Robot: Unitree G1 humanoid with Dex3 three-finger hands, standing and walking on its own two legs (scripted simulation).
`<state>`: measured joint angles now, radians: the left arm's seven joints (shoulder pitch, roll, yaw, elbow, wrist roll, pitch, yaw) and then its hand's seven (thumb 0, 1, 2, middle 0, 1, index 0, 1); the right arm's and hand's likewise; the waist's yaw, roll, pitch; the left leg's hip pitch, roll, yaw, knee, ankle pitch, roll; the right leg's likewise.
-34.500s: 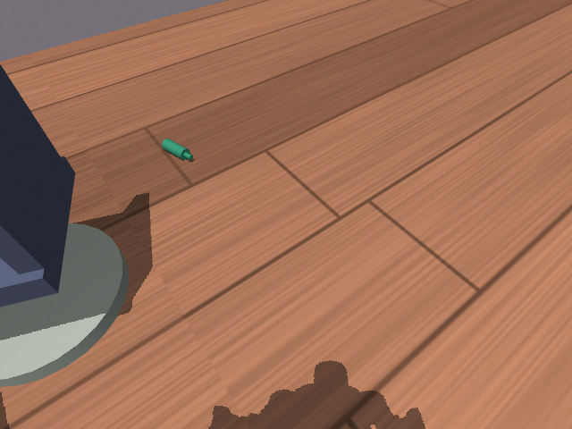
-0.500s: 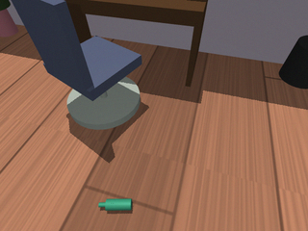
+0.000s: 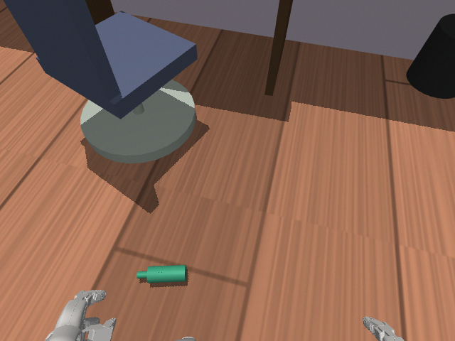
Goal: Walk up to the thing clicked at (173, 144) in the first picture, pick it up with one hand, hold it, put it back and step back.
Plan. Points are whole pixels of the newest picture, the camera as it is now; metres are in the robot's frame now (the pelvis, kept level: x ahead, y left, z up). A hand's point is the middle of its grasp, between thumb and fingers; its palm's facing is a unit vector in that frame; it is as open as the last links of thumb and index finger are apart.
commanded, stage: rise first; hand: left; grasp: from above
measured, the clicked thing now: (161, 274) +0.40 +0.28 -0.73
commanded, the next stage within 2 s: none
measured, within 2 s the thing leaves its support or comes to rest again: neither
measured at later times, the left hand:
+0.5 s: hand out of the picture +0.12 +0.27 -0.23, palm faces -0.17 -0.87 -0.46, open 14.1 cm
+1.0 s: hand (126, 307) +0.24 +0.30 -0.43, palm faces -0.45 -0.44 -0.78, open 13.8 cm
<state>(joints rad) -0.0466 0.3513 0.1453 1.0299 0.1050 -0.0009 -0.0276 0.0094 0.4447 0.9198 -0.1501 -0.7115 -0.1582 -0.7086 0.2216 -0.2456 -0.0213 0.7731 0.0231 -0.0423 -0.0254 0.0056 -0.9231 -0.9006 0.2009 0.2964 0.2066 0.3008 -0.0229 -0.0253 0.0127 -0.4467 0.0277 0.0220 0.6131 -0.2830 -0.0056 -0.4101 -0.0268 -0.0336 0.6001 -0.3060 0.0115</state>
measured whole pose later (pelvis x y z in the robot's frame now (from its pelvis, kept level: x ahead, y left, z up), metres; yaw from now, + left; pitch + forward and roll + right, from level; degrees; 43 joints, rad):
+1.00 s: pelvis -0.07 +0.00 -0.28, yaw -3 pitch +34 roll -4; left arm -0.32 0.54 0.17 0.83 0.75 -0.17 0.10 0.00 -0.50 0.96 -0.13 -1.04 -0.13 -1.04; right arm 0.06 -0.29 -0.06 0.68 -0.02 -0.16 0.05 0.01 -0.91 -0.90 0.20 0.30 0.21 0.30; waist -0.02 0.00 -0.15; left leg -1.87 0.05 -0.06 1.94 -0.66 -0.01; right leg -1.81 -0.02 -0.05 1.92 -0.70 0.00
